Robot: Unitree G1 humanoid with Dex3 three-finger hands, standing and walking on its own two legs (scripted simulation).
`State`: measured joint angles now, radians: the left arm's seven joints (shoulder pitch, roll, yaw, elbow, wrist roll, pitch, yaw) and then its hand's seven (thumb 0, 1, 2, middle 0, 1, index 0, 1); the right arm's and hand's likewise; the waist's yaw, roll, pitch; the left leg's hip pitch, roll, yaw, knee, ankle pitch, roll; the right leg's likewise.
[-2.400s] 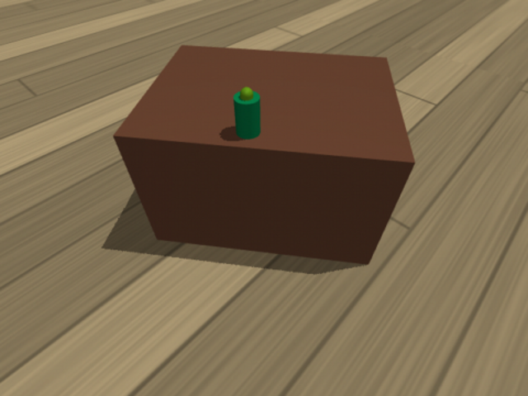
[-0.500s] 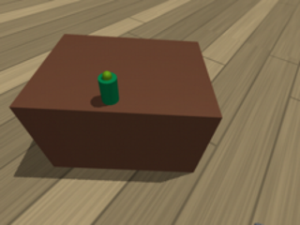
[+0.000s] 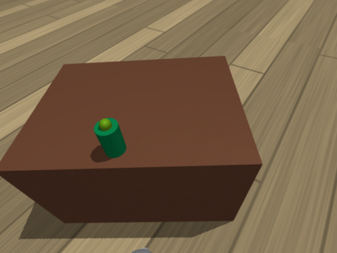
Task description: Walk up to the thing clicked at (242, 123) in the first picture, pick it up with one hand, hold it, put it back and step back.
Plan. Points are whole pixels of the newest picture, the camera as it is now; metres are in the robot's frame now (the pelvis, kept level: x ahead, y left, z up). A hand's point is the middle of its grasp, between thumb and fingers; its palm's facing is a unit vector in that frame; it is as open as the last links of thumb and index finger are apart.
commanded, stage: walk up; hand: left
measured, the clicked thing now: (110, 135) +0.53 +0.24 -0.08
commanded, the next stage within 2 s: stand in 1.56 s
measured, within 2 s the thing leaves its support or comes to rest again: neither
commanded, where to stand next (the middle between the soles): +0.13 +0.03 m, yaw +0 degrees
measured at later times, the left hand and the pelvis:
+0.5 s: hand out of the picture +0.13 +0.30 -0.16, palm faces -0.04 -0.93 -0.37, open 7.4 cm; pelvis +0.08 +0.04 -0.01, yaw -1 degrees
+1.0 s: hand (80, 241) +0.20 +0.27 -0.14, palm faces -0.05 -0.94 -0.33, open 7.4 cm; pelvis +0.09 +0.03 +0.01, yaw -2 degrees
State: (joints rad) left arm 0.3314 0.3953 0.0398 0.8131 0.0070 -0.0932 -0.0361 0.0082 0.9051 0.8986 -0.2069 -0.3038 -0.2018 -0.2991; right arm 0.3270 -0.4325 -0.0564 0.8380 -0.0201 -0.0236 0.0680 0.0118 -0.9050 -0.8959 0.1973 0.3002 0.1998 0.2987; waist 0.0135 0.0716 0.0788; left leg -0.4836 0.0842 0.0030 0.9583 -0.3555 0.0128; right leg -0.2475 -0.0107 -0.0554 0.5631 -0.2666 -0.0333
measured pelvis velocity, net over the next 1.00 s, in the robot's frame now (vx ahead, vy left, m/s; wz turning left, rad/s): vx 0.09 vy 0.03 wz -0.03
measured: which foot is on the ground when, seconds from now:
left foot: up 0.00-0.14, down 0.16-1.00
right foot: down 0.00-1.00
